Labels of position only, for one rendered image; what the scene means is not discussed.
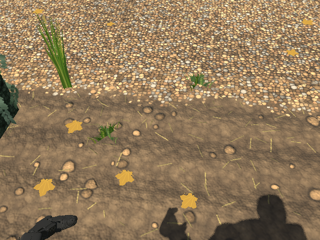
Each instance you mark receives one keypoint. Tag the robot left hand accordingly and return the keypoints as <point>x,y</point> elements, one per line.
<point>48,226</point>

